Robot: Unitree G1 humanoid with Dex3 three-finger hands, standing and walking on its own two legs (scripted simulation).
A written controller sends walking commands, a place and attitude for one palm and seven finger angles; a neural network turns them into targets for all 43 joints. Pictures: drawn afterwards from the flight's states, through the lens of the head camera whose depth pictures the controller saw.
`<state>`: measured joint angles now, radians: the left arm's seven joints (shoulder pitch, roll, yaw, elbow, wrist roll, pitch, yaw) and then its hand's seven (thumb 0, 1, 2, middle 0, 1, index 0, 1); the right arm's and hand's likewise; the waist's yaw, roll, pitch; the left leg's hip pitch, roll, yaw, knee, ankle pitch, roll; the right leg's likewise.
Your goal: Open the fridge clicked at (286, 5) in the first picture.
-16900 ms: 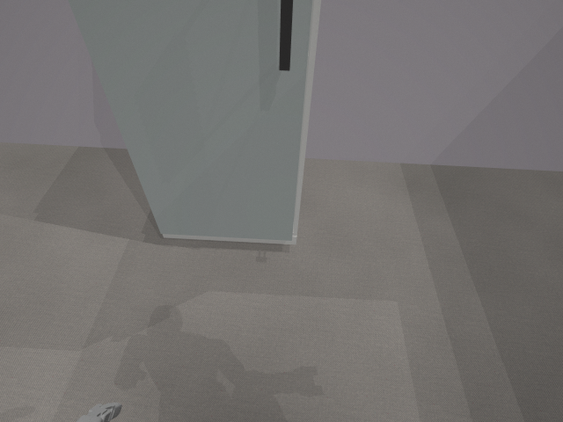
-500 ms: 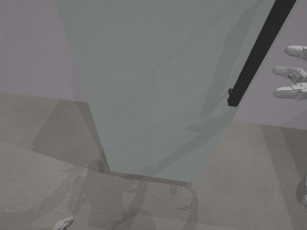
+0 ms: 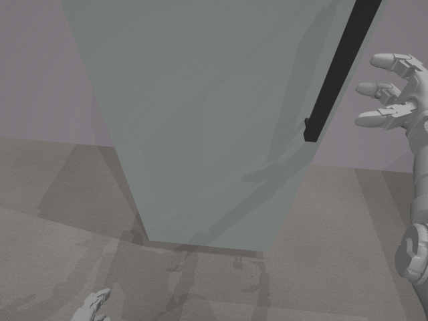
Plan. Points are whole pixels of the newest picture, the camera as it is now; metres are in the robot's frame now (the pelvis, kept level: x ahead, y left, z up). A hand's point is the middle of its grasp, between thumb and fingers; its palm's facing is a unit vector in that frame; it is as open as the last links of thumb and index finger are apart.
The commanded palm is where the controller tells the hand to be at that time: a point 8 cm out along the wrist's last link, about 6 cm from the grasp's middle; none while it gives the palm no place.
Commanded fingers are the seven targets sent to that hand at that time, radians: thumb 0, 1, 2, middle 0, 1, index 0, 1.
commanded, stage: move the hooked fingers beside the handle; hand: right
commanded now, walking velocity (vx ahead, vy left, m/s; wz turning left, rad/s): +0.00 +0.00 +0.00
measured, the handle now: (337, 61) +0.51 -0.16 +0.25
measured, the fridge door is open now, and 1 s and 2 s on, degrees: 0 0 0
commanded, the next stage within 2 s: feel for the door with the fingertips in 0.34 s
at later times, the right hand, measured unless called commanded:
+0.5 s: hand (381, 100) +0.45 -0.23 +0.22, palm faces +0.03 +1.00 -0.02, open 14.0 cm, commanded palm +0.42 -0.27 +0.23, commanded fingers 0.00 0.50 -0.30 0.30 1.20 0.30 1.20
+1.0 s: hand (356, 94) +0.46 -0.19 +0.23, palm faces +0.05 +1.00 -0.01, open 14.0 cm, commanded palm +0.44 -0.24 +0.23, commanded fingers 0.00 0.50 -0.30 0.30 1.20 0.30 1.20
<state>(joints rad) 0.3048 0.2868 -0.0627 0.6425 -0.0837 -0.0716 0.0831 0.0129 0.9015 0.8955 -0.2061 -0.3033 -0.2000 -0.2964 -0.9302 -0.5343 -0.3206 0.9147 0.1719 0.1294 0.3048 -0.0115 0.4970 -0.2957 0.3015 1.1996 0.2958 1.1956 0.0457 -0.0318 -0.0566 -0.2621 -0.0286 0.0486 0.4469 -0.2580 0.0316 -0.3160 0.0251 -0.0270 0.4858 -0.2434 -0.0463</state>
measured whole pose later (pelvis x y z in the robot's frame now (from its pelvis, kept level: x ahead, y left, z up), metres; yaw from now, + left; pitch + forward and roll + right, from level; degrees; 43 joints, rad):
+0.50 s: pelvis +0.01 +0.01 +0.00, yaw +1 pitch +4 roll +1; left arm 0.38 0.32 -0.04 0.65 -0.09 -0.05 0.09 0.01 0.90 0.90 -0.21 -0.30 -0.20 -0.30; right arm -0.85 -0.59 -0.36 0.89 0.18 0.13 0.35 -0.01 0.50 -0.30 0.30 1.20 0.29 1.20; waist 0.05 -0.04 -0.06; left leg -0.25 -0.05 0.04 0.44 -0.26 0.05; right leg -0.30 0.01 -0.03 0.48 -0.25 -0.03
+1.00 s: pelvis +0.00 +0.01 +0.00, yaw +0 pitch +4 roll +0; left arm 0.30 0.27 -0.07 0.65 -0.08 -0.05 0.08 0.01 0.90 0.90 -0.21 -0.30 -0.20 -0.30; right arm -0.94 -0.49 -0.31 0.92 0.15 0.14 0.23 -0.01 0.50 -0.30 0.30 1.20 0.30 1.20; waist 0.05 -0.04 -0.05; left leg -0.26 -0.04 0.05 0.45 -0.26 0.05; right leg -0.31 0.01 -0.02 0.49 -0.24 -0.03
